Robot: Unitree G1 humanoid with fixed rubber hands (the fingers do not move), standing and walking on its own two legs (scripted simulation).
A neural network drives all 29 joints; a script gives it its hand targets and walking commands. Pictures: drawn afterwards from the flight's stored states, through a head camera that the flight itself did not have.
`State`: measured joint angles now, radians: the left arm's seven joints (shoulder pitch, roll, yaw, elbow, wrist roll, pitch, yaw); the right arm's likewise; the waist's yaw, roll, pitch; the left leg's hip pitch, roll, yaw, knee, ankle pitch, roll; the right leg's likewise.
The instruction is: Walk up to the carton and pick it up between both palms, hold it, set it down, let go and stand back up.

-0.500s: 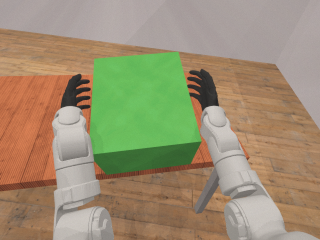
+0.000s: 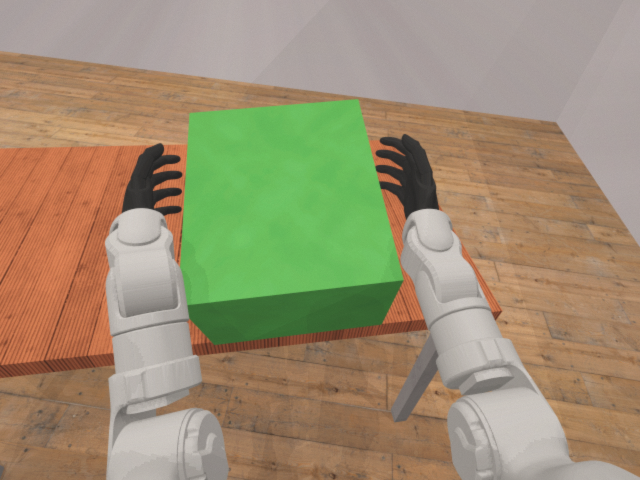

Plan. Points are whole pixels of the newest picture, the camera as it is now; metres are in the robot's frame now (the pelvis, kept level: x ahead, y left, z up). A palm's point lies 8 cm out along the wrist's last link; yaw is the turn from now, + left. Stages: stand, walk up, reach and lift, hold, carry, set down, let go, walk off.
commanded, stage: hold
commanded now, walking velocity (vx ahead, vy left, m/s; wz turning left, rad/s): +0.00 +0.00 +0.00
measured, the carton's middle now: (287, 220) +0.41 +0.01 +0.11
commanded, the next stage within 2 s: set down in 0.52 s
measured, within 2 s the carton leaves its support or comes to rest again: neither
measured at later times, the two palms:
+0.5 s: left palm (145, 216) +0.36 +0.17 +0.17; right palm (418, 203) +0.36 -0.15 +0.18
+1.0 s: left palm (141, 205) +0.37 +0.18 +0.18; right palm (416, 177) +0.37 -0.14 +0.21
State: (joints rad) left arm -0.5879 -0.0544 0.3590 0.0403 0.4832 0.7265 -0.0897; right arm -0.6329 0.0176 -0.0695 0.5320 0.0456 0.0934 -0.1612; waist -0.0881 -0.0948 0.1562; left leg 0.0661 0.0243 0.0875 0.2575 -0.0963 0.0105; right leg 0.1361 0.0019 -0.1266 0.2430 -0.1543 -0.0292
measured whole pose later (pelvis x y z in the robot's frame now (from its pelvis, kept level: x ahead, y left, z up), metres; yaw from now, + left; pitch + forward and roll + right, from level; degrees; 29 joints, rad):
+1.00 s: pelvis +0.01 +0.00 +0.00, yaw +0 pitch -12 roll +0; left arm -0.59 -0.06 0.40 0.17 0.49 0.57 -0.12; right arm -0.64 0.07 -0.18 0.54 -0.07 -0.01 -0.11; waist -0.05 -0.09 0.09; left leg 0.07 0.02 0.09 0.24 -0.10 0.01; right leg 0.13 -0.01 -0.14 0.26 -0.18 -0.03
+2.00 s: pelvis +0.04 +0.00 +0.00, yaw -1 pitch -5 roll +0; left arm -0.63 -0.08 0.43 0.58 0.43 0.23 0.01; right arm -0.70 0.04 -0.38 0.91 -0.21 -0.27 -0.08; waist 0.01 -0.07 0.07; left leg -0.03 0.03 0.11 0.26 -0.14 0.00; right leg 0.03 0.00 -0.12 0.23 -0.18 -0.03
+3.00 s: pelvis +0.05 +0.00 +0.00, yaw -3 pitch +4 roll +0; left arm -0.77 -0.05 0.60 0.85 0.46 0.03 0.02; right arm -0.78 0.11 -0.64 0.94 -0.43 -0.24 -0.04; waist 0.03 -0.06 0.02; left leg -0.20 0.04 0.15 0.29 -0.15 0.01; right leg -0.16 0.00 -0.09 0.28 -0.19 -0.02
